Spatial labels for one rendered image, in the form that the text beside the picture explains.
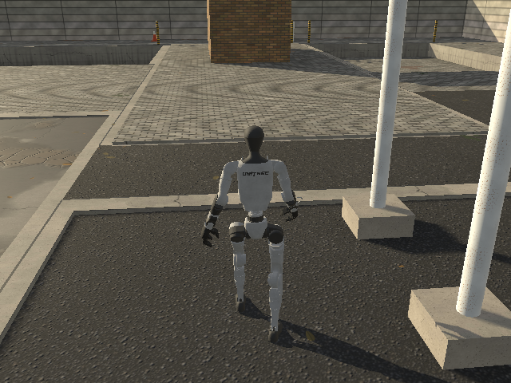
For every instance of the humanoid robot head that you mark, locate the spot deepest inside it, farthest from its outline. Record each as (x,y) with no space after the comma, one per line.
(253,136)

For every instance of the left robot hand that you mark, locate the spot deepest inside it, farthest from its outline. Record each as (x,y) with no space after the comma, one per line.
(205,235)

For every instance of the left robot upper arm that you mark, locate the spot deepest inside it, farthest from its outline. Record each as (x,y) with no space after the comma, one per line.
(225,181)

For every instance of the robot right shin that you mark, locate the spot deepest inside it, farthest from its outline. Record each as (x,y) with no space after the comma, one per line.
(275,300)

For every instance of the robot left forearm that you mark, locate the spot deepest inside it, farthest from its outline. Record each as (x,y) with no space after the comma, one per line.
(213,214)

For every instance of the robot right forearm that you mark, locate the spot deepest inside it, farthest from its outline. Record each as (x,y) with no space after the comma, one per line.
(292,205)

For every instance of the right robot upper arm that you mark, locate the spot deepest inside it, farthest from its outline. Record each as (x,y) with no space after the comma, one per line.
(284,180)

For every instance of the right robot hand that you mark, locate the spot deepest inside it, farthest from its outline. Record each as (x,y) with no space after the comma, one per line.
(289,218)

